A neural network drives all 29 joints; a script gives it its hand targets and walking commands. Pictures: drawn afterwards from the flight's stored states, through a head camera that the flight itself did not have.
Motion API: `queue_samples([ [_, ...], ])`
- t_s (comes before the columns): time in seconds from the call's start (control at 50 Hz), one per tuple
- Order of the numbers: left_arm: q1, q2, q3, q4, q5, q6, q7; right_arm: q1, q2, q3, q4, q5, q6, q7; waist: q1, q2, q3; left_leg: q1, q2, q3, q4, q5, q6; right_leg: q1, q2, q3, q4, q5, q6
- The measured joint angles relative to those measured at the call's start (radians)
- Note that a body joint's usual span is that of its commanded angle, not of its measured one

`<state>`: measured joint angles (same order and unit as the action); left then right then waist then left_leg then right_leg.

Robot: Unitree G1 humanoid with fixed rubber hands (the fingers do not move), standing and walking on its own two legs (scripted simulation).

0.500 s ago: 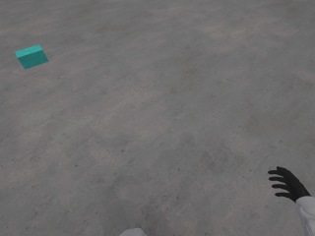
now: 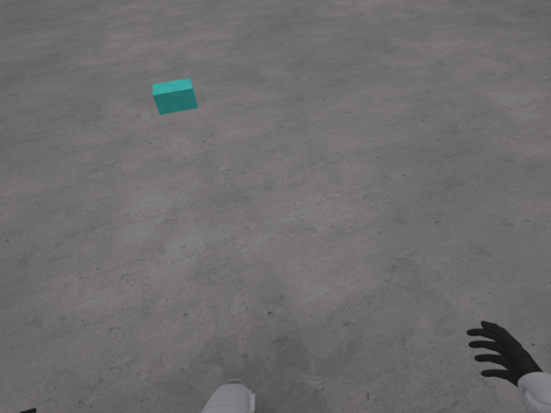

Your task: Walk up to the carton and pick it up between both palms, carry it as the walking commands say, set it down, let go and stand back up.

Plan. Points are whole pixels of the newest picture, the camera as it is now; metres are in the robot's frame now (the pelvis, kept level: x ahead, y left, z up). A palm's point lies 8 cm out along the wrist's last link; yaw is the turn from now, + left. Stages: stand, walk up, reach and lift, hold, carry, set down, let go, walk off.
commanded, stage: walk up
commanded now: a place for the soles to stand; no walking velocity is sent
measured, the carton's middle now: (175, 96) +2.08 +0.91 -0.70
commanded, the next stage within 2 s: none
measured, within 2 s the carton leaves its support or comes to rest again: neither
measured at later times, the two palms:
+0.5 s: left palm (89, 261) +0.37 +0.42 -0.07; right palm (443, 257) +0.44 -0.29 -0.11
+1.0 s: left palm (74, 224) +0.48 +0.52 -0.10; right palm (327, 115) +0.86 -0.06 -0.06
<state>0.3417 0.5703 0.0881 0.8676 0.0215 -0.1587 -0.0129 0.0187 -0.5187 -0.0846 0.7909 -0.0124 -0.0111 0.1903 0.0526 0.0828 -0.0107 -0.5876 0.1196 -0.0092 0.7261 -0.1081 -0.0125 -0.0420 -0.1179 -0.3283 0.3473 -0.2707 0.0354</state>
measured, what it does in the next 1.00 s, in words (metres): walks ahead, turning left: left foot, then right foot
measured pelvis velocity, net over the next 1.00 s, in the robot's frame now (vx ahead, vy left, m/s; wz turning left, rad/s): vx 0.57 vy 0.17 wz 0.31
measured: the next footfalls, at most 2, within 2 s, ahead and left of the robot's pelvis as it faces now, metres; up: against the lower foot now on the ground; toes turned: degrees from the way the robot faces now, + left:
left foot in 0.12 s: +0.26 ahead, +0.17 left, +0.00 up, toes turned +8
right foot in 0.48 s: +0.49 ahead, -0.04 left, +0.00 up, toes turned +2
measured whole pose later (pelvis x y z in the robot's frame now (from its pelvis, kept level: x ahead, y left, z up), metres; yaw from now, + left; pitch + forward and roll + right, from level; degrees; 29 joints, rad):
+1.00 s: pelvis +0.57 +0.17 -0.02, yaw +18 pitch +0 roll +0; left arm 0.34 0.53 0.04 0.86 -0.02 -0.11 -0.02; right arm 0.02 -0.47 -0.08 0.77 0.00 -0.05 0.10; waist 0.06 -0.01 0.06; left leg -0.40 0.02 0.09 0.56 -0.16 0.05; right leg -0.32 -0.13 -0.04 1.08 -0.38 -0.03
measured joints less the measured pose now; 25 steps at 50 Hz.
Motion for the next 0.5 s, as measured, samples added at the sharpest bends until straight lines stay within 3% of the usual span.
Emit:
queue_samples([
  [0.1, 0.03, 0.004, -0.009, 0.032, -0.006, 0.028, -0.005, -0.092, 0.011, 0.006, -0.009, 0.003, 0.0, -0.001, 0.027, -0.014, 0.015, 0.074, -0.025, 0.055, -0.17, -0.016, 0.041, 0.117, -0.039, -0.045, -0.017, -0.08, 0.043],
  [0.14, 0.035, 0.004, -0.013, 0.038, -0.014, 0.043, -0.003, -0.102, 0.012, -0.001, -0.02, -0.008, -0.006, -0.016, 0.028, -0.031, 0.022, 0.122, -0.071, 0.07, -0.205, -0.01, 0.068, 0.102, -0.095, -0.039, 0.12, -0.154, 0.027],
  [0.16, 0.028, -0.004, -0.018, 0.034, -0.021, 0.049, -0.002, -0.097, 0.011, -0.007, -0.027, -0.015, -0.01, -0.03, 0.025, -0.038, 0.033, 0.118, -0.09, 0.07, -0.169, 0.016, 0.071, 0.045, -0.135, -0.009, 0.287, -0.141, -0.003],
  [0.18, 0.014, -0.015, -0.026, 0.026, -0.023, 0.051, -0.003, -0.08, 0.011, -0.013, -0.03, -0.007, -0.013, -0.047, 0.021, -0.041, 0.041, 0.112, -0.103, 0.065, -0.128, -0.006, 0.068, -0.039, -0.14, 0.069, 0.477, -0.147, -0.023],
  [0.2, -0.004, -0.025, -0.035, 0.016, -0.026, 0.049, -0.004, -0.054, 0.016, -0.015, -0.027, 0.008, -0.016, -0.061, 0.018, -0.048, 0.048, 0.124, -0.115, 0.059, -0.117, -0.036, 0.062, -0.124, -0.125, 0.151, 0.629, -0.138, -0.041],
  [0.24, -0.041, -0.04, -0.048, -0.003, -0.033, 0.041, -0.007, 0.012, 0.032, -0.009, -0.013, 0.025, -0.021, -0.081, 0.006, -0.072, 0.058, 0.176, -0.14, 0.049, -0.155, -0.066, 0.055, -0.26, -0.093, 0.247, 0.764, -0.101, -0.058],
  [0.32, -0.073, -0.057, -0.057, -0.023, -0.024, 0.037, -0.021, 0.128, 0.049, 0.0, 0.007, 0.019, -0.031, -0.089, -0.049, -0.107, 0.059, 0.279, -0.175, 0.033, -0.239, -0.088, 0.069, -0.432, -0.075, 0.293, 0.621, -0.079, -0.048],
  [0.42, -0.094, -0.063, -0.042, -0.01, -0.011, 0.04, -0.042, 0.217, 0.031, -0.007, 0.013, 0.004, -0.035, -0.079, -0.106, -0.105, 0.042, 0.39, -0.189, 0.022, -0.252, -0.182, 0.069, -0.504, -0.04, 0.268, 0.354, 0.06, -0.039],
  [0.46, -0.097, -0.058, -0.029, -0.009, -0.009, 0.031, -0.046, 0.238, 0.019, -0.008, 0.018, 0.003, -0.035, -0.079, -0.115, -0.091, 0.03, 0.418, -0.181, 0.014, -0.203, -0.251, 0.065, -0.475, -0.01, 0.24, 0.281, 0.11, -0.049],
  [0.5, -0.097, -0.036, -0.012, -0.027, -0.004, 0.013, -0.034, 0.255, 0.011, -0.007, 0.024, -0.001, -0.04, -0.085, -0.113, -0.077, 0.022, 0.382, -0.172, -0.01, -0.026, -0.34, 0.075, -0.431, 0.013, 0.222, 0.256, 0.119, -0.069],
])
